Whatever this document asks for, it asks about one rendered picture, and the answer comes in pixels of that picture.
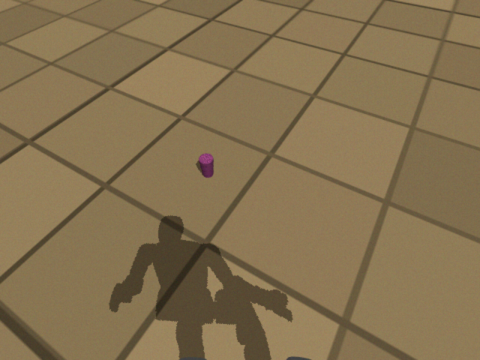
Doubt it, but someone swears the cup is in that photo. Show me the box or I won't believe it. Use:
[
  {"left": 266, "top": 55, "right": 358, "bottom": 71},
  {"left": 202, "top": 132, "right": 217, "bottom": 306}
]
[{"left": 199, "top": 154, "right": 214, "bottom": 178}]

